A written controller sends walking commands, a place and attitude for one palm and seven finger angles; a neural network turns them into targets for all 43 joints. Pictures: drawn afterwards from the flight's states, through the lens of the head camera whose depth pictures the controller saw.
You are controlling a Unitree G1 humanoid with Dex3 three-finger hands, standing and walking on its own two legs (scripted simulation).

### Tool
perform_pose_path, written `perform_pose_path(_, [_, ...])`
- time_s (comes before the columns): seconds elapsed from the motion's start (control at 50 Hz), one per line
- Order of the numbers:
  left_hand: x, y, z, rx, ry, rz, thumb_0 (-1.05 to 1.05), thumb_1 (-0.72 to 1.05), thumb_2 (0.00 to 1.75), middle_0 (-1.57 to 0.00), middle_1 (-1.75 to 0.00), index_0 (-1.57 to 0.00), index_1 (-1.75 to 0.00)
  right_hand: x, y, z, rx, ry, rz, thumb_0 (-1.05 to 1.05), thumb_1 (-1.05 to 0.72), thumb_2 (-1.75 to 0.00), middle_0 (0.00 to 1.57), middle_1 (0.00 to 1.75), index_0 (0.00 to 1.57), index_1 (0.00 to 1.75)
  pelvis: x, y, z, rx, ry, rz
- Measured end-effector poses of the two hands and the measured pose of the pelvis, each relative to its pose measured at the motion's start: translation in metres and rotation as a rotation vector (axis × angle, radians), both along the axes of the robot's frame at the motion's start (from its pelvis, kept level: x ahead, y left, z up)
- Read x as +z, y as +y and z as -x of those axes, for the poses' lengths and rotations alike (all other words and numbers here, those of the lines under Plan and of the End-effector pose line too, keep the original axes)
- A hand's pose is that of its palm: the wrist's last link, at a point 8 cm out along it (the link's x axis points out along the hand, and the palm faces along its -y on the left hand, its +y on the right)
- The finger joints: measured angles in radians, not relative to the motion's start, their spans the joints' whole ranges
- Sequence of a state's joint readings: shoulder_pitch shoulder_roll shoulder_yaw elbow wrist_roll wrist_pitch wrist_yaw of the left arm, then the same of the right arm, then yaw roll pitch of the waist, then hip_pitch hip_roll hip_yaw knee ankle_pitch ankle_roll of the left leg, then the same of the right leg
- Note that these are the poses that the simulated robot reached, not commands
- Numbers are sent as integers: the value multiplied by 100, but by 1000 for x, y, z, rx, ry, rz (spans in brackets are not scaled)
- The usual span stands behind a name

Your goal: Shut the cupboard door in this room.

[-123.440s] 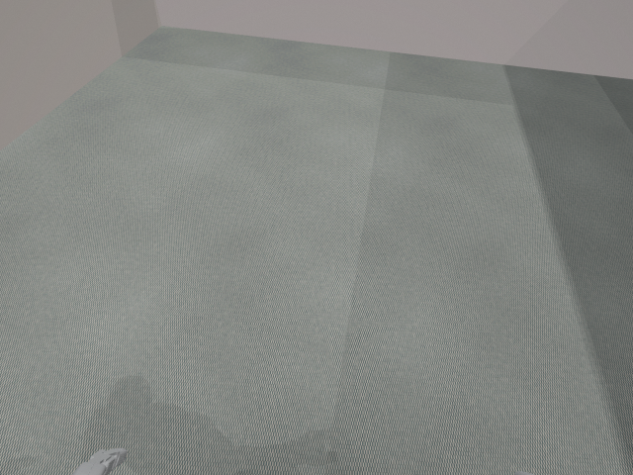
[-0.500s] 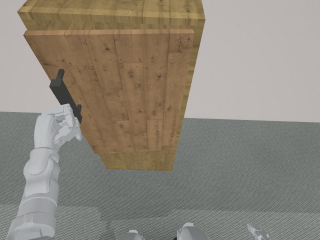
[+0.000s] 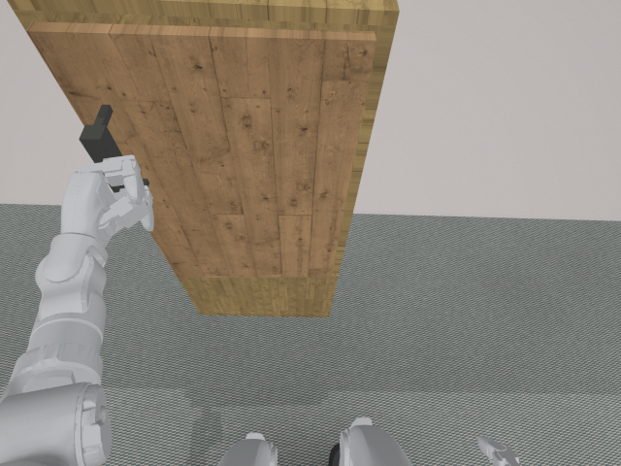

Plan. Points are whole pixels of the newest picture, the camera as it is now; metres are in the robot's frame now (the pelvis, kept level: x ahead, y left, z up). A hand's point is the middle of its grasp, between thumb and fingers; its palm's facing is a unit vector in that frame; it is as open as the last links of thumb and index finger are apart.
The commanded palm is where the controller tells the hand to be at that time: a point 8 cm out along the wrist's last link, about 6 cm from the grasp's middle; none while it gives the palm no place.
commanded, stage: push the door shut along its arc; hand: left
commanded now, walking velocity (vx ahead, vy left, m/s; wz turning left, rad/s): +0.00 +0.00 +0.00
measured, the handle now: (123, 164) +0.50 +0.26 +0.06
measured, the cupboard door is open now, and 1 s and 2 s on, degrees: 2 0 0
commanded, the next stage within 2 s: pull the fist back off the door in 0.38 s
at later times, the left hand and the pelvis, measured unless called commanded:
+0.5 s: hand (138, 198) +0.43 +0.22 +0.07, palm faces -0.11 -0.99 -0.04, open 3.3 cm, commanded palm +0.46 +0.25 +0.07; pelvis -0.03 +0.00 -0.02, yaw +2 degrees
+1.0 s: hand (166, 197) +0.44 +0.19 +0.07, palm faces +0.06 -1.00 +0.00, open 3.2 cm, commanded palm +0.40 +0.24 +0.07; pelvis -0.03 +0.00 -0.01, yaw +0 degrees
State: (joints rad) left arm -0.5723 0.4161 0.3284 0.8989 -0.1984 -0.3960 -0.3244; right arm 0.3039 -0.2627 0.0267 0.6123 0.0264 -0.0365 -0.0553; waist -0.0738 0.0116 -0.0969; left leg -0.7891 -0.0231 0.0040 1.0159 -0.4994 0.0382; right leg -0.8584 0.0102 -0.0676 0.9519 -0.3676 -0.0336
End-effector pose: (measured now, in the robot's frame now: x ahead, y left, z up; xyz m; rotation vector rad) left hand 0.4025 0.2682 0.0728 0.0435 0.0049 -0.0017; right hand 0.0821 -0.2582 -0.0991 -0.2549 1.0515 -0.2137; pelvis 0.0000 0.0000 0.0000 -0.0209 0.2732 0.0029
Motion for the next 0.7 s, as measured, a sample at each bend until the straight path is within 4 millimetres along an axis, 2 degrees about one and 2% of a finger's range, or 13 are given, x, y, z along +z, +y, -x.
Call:
perform_pose_path(0.22, [0,6,-12,-67,0,8,2,90,90,-135,-150,-135,-150,-4,-7,34,-26,110,28,1,-90,-90,20,30,20,30,-4,1,4,8,19,8])
perform_pose_path(0.5, [0,10,-15,-113,6,5,2,89,90,-142,-150,-143,-150,-12,-8,49,17,110,67,1,-90,-90,20,30,20,30,-17,1,30,42,46,23])
perform_pose_path(0.7, [-3,-4,-10,151,-26,46,2,89,90,-146,-150,-143,-150,-19,-1,57,54,80,26,1,-90,-90,20,30,20,30,-22,-1,42,44,54,13])
